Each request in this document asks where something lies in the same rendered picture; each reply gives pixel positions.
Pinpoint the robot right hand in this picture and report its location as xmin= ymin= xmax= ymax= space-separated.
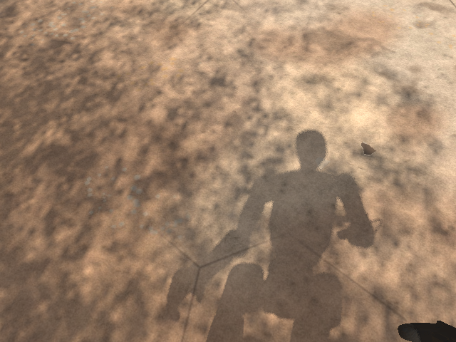
xmin=398 ymin=321 xmax=456 ymax=342

